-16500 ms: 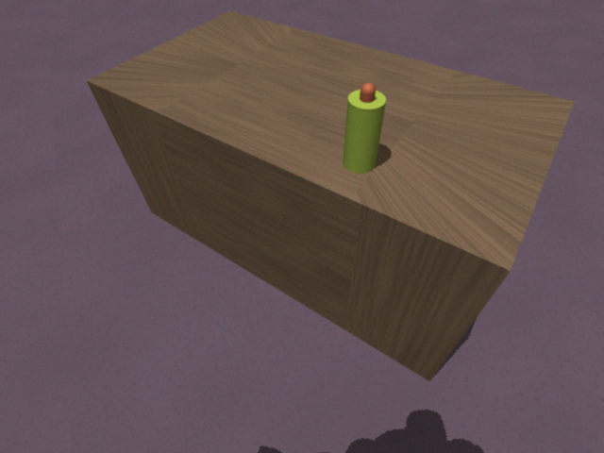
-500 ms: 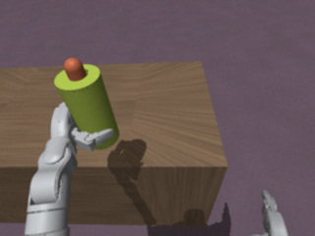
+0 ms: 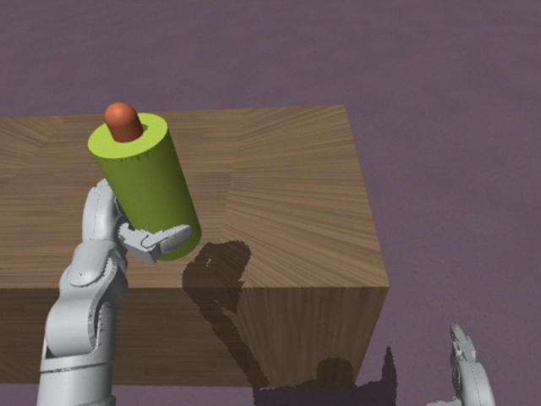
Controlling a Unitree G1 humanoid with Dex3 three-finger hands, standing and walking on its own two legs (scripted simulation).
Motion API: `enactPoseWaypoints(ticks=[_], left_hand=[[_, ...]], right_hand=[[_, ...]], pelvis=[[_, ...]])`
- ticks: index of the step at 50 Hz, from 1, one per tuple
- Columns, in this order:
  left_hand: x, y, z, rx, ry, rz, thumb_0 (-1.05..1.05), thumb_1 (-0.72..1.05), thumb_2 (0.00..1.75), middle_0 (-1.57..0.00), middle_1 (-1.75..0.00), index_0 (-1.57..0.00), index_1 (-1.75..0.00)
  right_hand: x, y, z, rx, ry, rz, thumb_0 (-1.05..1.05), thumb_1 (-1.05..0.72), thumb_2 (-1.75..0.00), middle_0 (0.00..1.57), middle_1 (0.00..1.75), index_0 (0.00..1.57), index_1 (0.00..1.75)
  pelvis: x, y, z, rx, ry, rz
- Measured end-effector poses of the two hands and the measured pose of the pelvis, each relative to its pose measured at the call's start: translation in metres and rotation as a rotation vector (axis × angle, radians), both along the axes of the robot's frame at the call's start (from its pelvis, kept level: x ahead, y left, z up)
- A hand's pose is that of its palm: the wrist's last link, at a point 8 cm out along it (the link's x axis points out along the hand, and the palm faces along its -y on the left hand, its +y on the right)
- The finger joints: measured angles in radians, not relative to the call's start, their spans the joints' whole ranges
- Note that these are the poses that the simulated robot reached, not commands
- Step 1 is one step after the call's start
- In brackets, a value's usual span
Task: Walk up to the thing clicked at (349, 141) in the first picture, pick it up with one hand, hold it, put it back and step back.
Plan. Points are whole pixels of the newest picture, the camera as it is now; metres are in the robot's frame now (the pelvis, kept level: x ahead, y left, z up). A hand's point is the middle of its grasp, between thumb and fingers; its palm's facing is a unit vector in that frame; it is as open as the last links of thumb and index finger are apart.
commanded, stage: hold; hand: left
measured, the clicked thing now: (150, 183) +0.32 +0.16 +0.22
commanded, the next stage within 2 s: crouch in 1.44 s
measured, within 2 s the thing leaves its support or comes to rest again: neither
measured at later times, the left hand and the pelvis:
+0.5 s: hand (152, 210) +0.32 +0.17 +0.18, palm faces +0.15 -0.99 -0.03, open 11.2 cm; pelvis +0.00 +0.00 +0.00, yaw +0 degrees
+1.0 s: hand (150, 212) +0.32 +0.17 +0.17, palm faces +0.15 -0.99 -0.03, open 11.3 cm; pelvis +0.00 +0.00 +0.00, yaw +0 degrees
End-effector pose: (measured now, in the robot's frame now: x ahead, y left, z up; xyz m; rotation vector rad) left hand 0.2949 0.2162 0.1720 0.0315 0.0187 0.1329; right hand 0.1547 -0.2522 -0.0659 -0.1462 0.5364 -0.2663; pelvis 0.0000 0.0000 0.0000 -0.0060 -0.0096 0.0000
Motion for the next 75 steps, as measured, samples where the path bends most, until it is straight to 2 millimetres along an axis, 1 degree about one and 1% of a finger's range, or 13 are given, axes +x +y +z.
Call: enactPoseWaypoints(ticks=[7, 17, 27, 37, 44, 52, 58, 66, 71, 75], left_hand=[[-0.003, 0.001, 0.005, 0.004, -0.012, 0.012, -0.01, -0.58, 1.13, -0.64, -1.03, -0.66, -1.05], [-0.006, -0.002, -0.001, -0.003, 0.012, 0.003, -0.01, -0.58, 1.13, -0.63, -1.03, -0.66, -1.06], [-0.002, 0.006, 0.006, 0.001, -0.010, 0.021, -0.01, -0.58, 1.13, -0.63, -1.04, -0.65, -1.06], [0.002, 0.002, 0.004, -0.007, 0.006, -0.004, -0.01, -0.58, 1.13, -0.63, -1.04, -0.65, -1.06], [-0.001, 0.004, 0.002, -0.005, 0.003, 0.011, -0.01, -0.58, 1.13, -0.62, -1.04, -0.65, -1.06], [-0.004, 0.008, 0.002, 0.006, 0.003, 0.021, -0.01, -0.58, 1.13, -0.62, -1.04, -0.65, -1.06], [-0.004, 0.004, 0.002, 0.007, 0.005, 0.005, -0.01, -0.58, 1.13, -0.62, -1.04, -0.65, -1.07], [0.000, 0.001, 0.007, 0.002, -0.002, 0.004, -0.01, -0.58, 1.13, -0.62, -1.04, -0.65, -1.07], [0.005, 0.002, 0.012, -0.001, -0.011, 0.010, -0.01, -0.58, 1.13, -0.62, -1.04, -0.65, -1.07], [0.008, 0.002, 0.012, -0.005, -0.007, 0.010, -0.01, -0.58, 1.13, -0.62, -1.04, -0.65, -1.07]], right_hand=[[-0.002, -0.001, -0.004, 0.006, 0.017, -0.005, -0.01, 0.50, -0.06, 0.05, 0.05, 0.05, 0.05], [0.002, 0.000, -0.004, 0.004, 0.016, -0.001, -0.01, 0.50, -0.06, 0.05, 0.05, 0.05, 0.05], [0.001, 0.002, -0.001, -0.005, 0.002, -0.002, -0.01, 0.50, -0.06, 0.05, 0.05, 0.05, 0.05], [-0.001, 0.006, -0.002, 0.007, 0.005, 0.004, -0.01, 0.51, -0.06, 0.05, 0.05, 0.05, 0.05], [-0.002, 0.004, -0.003, 0.007, 0.017, 0.001, -0.01, 0.51, -0.06, 0.05, 0.05, 0.05, 0.05], [0.001, 0.005, -0.004, 0.002, 0.021, 0.005, -0.01, 0.50, -0.06, 0.05, 0.05, 0.05, 0.05], [0.006, 0.006, -0.002, -0.001, 0.007, 0.008, -0.01, 0.50, -0.06, 0.05, 0.05, 0.05, 0.05], [0.006, 0.004, 0.000, 0.002, -0.004, 0.002, -0.01, 0.51, -0.06, 0.05, 0.05, 0.05, 0.05], [0.004, 0.003, -0.001, 0.003, 0.006, 0.000, -0.01, 0.51, -0.06, 0.05, 0.05, 0.05, 0.05], [0.003, 0.002, -0.003, 0.008, 0.017, 0.002, -0.01, 0.51, -0.06, 0.05, 0.05, 0.05, 0.05]], pelvis=[[0.000, -0.002, 0.001, 0.000, 0.000, 0.002], [0.000, -0.002, 0.001, 0.003, -0.002, 0.003], [-0.001, -0.001, 0.001, 0.001, -0.004, 0.004], [-0.001, 0.002, 0.001, -0.001, -0.004, 0.000], [0.000, 0.002, 0.001, -0.001, -0.003, -0.001], [0.001, 0.002, 0.001, -0.002, -0.001, 0.002], [0.002, 0.002, 0.002, -0.001, -0.001, 0.003], [0.003, 0.001, 0.002, 0.000, -0.005, 0.004], [0.002, 0.000, 0.002, 0.000, -0.005, 0.004], [0.003, -0.001, 0.002, 0.001, -0.001, 0.004]])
